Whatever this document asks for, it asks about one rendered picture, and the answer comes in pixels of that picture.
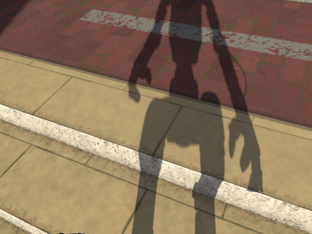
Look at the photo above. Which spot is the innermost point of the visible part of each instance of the stairs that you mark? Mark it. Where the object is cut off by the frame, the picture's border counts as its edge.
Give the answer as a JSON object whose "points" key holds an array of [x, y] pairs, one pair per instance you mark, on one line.
{"points": [[54, 179]]}

